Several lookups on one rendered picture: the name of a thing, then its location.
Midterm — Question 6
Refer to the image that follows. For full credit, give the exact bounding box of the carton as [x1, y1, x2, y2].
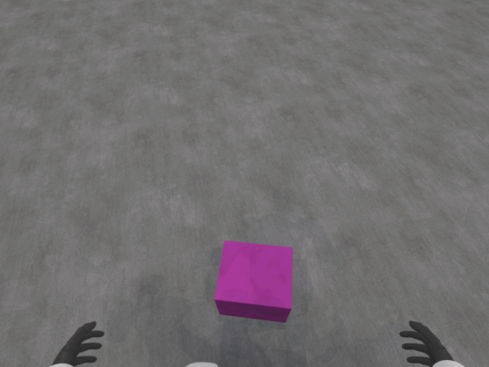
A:
[215, 241, 293, 323]

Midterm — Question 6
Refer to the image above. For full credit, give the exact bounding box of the left robot hand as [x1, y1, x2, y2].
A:
[52, 321, 105, 367]

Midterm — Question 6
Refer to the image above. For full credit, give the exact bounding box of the right robot hand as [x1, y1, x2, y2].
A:
[400, 321, 454, 367]

